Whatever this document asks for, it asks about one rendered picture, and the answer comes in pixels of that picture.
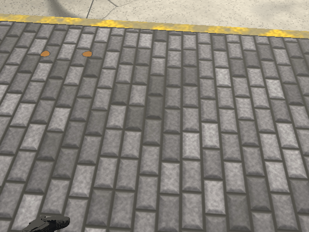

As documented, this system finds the left robot hand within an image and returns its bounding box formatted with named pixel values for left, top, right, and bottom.
left=18, top=216, right=70, bottom=232

